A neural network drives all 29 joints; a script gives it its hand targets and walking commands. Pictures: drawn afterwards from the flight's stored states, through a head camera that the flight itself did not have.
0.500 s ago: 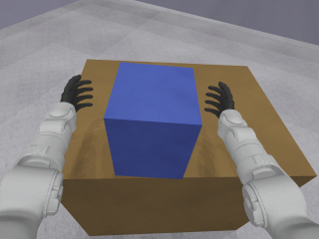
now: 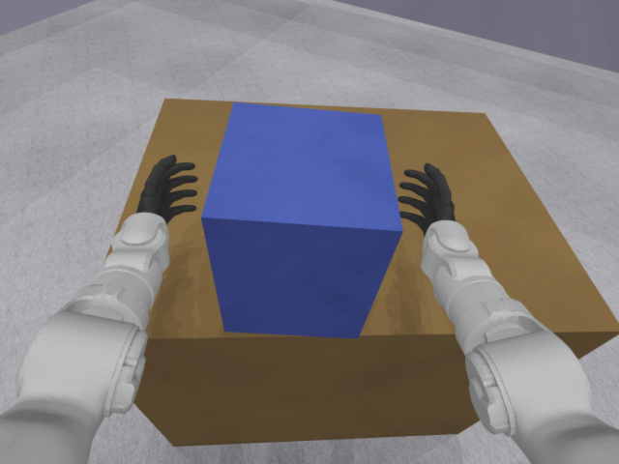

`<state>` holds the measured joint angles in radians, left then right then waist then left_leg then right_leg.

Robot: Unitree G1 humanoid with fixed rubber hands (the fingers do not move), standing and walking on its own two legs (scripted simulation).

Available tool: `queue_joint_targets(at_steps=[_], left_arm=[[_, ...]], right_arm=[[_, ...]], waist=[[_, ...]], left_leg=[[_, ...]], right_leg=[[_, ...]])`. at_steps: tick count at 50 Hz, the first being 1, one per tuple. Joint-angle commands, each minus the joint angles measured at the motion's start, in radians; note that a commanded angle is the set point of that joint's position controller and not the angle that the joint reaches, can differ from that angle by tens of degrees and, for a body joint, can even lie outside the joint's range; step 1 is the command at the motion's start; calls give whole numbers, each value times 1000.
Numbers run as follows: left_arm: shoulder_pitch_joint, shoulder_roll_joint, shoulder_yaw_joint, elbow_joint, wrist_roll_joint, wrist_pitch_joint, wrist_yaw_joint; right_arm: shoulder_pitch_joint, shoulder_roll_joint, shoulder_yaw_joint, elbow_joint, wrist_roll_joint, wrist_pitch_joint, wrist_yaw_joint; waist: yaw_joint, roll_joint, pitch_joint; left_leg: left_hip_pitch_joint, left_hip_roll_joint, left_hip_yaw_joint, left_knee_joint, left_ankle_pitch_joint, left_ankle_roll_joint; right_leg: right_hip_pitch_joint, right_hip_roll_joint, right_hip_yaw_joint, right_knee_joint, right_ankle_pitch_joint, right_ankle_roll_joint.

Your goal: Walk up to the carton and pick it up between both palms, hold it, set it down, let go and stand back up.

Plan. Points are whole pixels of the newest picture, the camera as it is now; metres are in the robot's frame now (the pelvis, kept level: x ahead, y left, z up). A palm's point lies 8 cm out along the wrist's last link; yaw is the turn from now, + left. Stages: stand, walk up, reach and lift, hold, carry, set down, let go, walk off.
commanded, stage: reach and lift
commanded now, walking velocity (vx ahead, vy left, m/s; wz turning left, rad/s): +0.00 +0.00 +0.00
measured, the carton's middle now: (299, 227) +0.44 +0.03 +0.07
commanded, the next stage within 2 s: none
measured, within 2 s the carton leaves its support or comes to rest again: neither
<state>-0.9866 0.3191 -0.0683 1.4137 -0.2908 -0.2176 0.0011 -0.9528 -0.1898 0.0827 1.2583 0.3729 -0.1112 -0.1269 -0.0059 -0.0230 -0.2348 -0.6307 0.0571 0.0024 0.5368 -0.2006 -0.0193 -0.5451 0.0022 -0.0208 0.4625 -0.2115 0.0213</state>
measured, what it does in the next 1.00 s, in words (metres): stands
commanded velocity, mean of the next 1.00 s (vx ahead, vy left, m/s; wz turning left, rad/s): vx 0.00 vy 0.00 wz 0.00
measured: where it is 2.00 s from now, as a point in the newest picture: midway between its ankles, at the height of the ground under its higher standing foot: outside the picture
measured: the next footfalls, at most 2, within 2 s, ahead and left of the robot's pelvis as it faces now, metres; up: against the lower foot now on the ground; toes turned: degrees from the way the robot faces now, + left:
none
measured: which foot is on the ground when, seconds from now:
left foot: down 0.00-1.00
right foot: down 0.00-1.00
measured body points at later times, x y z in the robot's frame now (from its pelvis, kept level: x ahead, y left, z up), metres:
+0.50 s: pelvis +0.00 +0.01 +0.01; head +0.05 +0.04 +0.46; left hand +0.45 +0.18 +0.10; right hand +0.45 -0.12 +0.11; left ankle +0.02 +0.13 -0.73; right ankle -0.01 -0.14 -0.73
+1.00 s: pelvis +0.03 +0.00 +0.02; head +0.05 +0.02 +0.47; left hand +0.44 +0.18 +0.10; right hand +0.44 -0.12 +0.11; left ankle +0.02 +0.12 -0.73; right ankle -0.01 -0.13 -0.73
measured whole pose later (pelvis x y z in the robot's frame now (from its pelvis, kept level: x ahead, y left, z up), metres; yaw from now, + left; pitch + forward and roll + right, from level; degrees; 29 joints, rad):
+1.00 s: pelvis +0.03 +0.00 +0.02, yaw +0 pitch +2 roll +0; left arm -0.80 -0.04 0.58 0.86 0.42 0.01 -0.09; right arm -0.72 0.20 -0.62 0.80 -0.46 -0.12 -0.07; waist 0.05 -0.05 0.02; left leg -0.18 0.04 0.06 0.32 -0.17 -0.01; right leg -0.12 -0.03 -0.02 0.28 -0.19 0.03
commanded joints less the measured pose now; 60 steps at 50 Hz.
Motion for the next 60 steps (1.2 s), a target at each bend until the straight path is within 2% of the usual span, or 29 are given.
queue_joint_targets(at_steps=[1, 7, 8, 11, 14, 18, 21, 24, 25, 27, 28, 30, 34, 39, 43, 44, 48, 52, 60], left_arm=[[-517, 115, 19, -164, 2, -52, 6], [-517, 42, 46, -125, 50, -49, 9], [-527, 29, 54, -147, 59, -54, 12], [-522, 7, 110, -142, 127, -44, 19], [-525, -35, 171, -196, 199, -27, 29], [-514, -98, 278, -244, 316, 18, 30], [-505, -166, 360, -316, 422, 43, 14], [-494, -278, 442, -365, 539, 64, -18], [-487, -342, 455, -373, 580, 70, -36], [-459, -569, 457, -363, 667, 91, -91], [-424, -651, 457, -351, 694, 104, -115], [-380, -713, 461, -383, 719, 128, -135], [-344, -712, 490, -447, 735, 167, -159], [-306, -738, 448, -500, 722, 196, -163], [-290, -741, 448, -521, 718, 206, -177], [-279, -742, 446, -521, 720, 211, -180], [-269, -753, 427, -541, 713, 218, -188], [-268, -752, 431, -534, 716, 222, -201], [-252, -758, 432, -547, 729, 233, -197]], right_arm=[[-487, -128, -33, -186, -21, -42, 0], [-491, -69, -72, -163, -77, -31, -2], [-490, -55, -90, -176, -94, -33, -4], [-479, -25, -146, -168, -157, -31, -16], [-467, 15, -219, -192, -234, -36, -30], [-460, 97, -312, -237, -352, -30, -32], [-425, 169, -407, -277, -465, -42, -2], [-406, 318, -489, -316, -615, -51, 46], [-401, 399, -503, -332, -673, -52, 71], [-410, 648, -509, -367, -794, -49, 136], [-404, 717, -509, -392, -832, -49, 165], [-375, 751, -519, -424, -872, -46, 192], [-332, 786, -471, -439, -884, -42, 195], [-304, 790, -441, -432, -870, -52, 191], [-293, 819, -406, -447, -863, -54, 183], [-282, 817, -404, -441, -861, -52, 182], [-274, 825, -389, -456, -858, -67, 174], [-269, 832, -384, -455, -857, -67, 169], [-259, 827, -381, -447, -848, -74, 169]], waist=[[4, 77, -555], [9, 75, -486], [4, 73, -506], [3, 79, -486], [0, 81, -483], [14, 56, -443], [33, 77, -424], [46, 58, -356], [52, 52, -331], [57, 53, -279], [62, 69, -279], [54, 82, -280], [71, 39, -209], [66, 53, -175], [71, 23, -167], [68, 31, -152], [64, 33, -152], [64, 16, -146], [74, 36, -132]], left_leg=[[433, -47, 38, 41, 440, -58], [422, -43, 40, 18, 395, -53], [427, -42, 41, 14, 394, -53], [442, -46, 47, 5, 404, -52], [466, -45, 59, -12, 430, -57], [494, -50, 76, -43, 451, -49], [543, -53, 97, -76, 475, -55], [566, -58, 121, -118, 467, -45], [566, -60, 128, -137, 454, -40], [599, -61, 140, -171, 446, -31], [628, -61, 144, -172, 478, -36], [677, -56, 146, -166, 534, -51], [627, -64, 166, -174, 552, -29], [678, -57, 167, -160, 605, -33], [631, -67, 174, -172, 563, -13], [628, -65, 171, -177, 559, -15], [634, -67, 174, -177, 546, -12], [589, -69, 175, -202, 468, -1], [608, -67, 178, -199, 484, -4]], right_leg=[[113, 28, -27, -14, 293, -3], [105, 24, -28, -34, 216, -13], [106, 24, -29, -37, 211, -13], [132, 22, -25, -50, 226, -14], [166, 26, -25, -66, 252, -13], [249, 31, -29, -94, 282, -3], [296, 31, -38, -126, 265, -3], [368, 27, -50, -157, 252, 9], [400, 26, -55, -167, 249, 14], [453, 22, -71, -188, 256, 20], [473, 24, -74, -190, 284, 14], [485, 33, -83, -189, 301, 14], [555, 29, -82, -165, 368, 43], [514, 40, -95, -168, 351, 45], [582, 29, -86, -149, 432, 60], [587, 28, -87, -143, 439, 64], [585, 26, -92, -141, 452, 64], [627, 18, -88, -137, 449, 67], [605, 23, -95, -146, 403, 56]])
